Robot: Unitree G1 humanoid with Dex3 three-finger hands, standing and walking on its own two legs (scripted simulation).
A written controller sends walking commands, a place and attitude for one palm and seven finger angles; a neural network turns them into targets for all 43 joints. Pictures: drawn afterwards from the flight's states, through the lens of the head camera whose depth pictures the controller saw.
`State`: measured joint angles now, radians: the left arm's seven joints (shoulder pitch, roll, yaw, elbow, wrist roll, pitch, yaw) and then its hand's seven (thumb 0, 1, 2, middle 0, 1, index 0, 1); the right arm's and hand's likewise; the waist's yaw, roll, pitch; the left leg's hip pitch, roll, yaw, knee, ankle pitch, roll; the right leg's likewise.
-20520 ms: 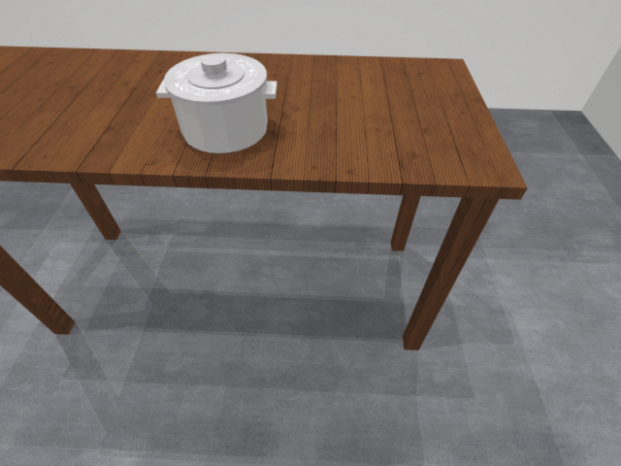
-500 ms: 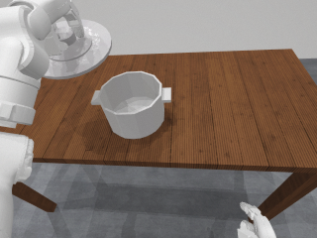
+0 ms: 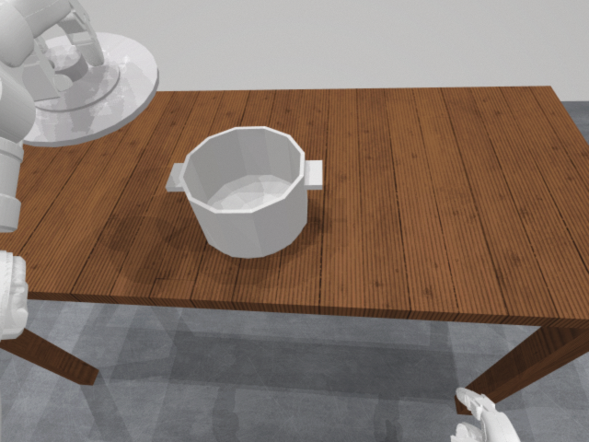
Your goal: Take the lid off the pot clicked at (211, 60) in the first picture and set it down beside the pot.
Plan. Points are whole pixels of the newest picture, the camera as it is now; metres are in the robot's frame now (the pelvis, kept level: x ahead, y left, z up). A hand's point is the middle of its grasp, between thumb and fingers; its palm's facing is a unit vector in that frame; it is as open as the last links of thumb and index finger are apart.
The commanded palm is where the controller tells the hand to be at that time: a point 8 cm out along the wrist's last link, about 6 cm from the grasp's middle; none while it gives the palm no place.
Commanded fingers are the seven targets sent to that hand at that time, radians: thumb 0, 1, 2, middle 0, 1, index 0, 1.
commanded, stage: move the lid sideways beside the pot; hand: left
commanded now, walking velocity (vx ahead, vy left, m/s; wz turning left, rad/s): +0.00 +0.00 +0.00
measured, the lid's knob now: (63, 64) +0.47 +0.27 +0.28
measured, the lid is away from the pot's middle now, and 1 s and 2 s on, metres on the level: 0.18 0.24 0.23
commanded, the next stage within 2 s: lower the lid onto the table in 0.64 s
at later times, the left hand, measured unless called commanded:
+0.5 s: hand (15, 65) +0.45 +0.31 +0.29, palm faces -0.12 -0.01 -0.99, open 7.4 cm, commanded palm +0.42 +0.31 +0.37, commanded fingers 0.00 0.40 1.33 -1.03 -0.64 -1.03 -0.63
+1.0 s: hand (15, 83) +0.44 +0.31 +0.28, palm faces -0.14 -0.02 -0.99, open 7.4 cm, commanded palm +0.41 +0.31 +0.35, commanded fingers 0.00 0.40 1.33 -1.03 -0.64 -1.03 -0.63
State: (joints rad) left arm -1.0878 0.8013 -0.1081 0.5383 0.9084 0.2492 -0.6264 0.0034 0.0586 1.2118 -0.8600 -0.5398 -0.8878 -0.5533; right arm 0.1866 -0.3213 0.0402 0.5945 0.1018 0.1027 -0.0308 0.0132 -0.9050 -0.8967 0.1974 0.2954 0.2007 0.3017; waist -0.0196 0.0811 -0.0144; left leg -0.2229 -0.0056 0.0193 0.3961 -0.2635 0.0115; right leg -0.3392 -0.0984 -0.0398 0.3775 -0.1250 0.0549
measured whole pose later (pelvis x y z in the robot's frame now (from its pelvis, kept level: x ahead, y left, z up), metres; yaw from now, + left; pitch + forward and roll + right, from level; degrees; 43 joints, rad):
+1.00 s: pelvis +0.01 +0.01 +0.00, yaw +1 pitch +6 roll +0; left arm -1.03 0.86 -0.05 0.57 0.93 0.24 -0.63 0.00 0.06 1.21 -0.86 -0.54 -0.88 -0.55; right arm 0.18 -0.31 0.04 0.59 0.10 0.12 -0.02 0.01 -0.90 -0.90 0.20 0.30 0.20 0.30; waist -0.02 0.09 -0.01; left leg -0.24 -0.01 0.01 0.41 -0.28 0.02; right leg -0.33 -0.10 -0.05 0.36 -0.13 0.06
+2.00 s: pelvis +0.00 +0.00 +0.00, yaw +1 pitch +5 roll -1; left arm -0.95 0.82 -0.04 0.73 0.91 0.12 -0.57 0.00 0.07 1.21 -0.85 -0.54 -0.88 -0.55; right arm 0.23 -0.32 0.03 0.64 0.09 0.08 -0.05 0.01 -0.90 -0.90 0.20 0.30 0.20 0.30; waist -0.05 0.06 0.01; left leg -0.23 0.01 0.00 0.44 -0.29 0.01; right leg -0.32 -0.09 -0.06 0.36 -0.13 0.05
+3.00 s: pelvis +0.02 +0.01 +0.00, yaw +1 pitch +6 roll -1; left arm -0.81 0.78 -0.02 0.75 0.88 0.01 -0.52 0.01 0.08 1.20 -0.84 -0.54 -0.87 -0.55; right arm 0.25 -0.32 0.02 0.65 0.07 0.08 -0.03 0.01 -0.90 -0.90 0.20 0.30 0.20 0.30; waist -0.07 0.06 0.02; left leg -0.24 0.00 0.00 0.45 -0.31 0.02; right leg -0.32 -0.09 -0.06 0.36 -0.14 0.06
